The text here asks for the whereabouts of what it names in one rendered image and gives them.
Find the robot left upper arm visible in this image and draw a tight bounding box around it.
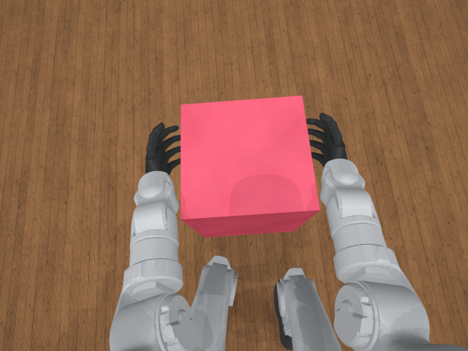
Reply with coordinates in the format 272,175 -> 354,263
110,292 -> 198,351

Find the robot left hand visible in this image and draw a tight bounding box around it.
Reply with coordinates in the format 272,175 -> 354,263
146,123 -> 181,176

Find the robot right thigh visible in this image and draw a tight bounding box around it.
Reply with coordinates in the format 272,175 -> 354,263
276,275 -> 342,351

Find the robot right upper arm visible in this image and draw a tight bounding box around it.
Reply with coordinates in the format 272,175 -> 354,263
333,280 -> 468,351

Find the right robot forearm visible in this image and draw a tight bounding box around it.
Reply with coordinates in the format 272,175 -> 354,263
320,159 -> 429,321

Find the left robot shin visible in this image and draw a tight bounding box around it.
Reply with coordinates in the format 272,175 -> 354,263
200,255 -> 232,278

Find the carton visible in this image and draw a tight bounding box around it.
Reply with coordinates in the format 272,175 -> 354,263
181,96 -> 320,238

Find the left robot forearm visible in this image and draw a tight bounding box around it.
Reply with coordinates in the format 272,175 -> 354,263
109,171 -> 184,342

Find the robot right hand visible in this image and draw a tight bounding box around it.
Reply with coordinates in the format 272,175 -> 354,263
306,113 -> 348,168

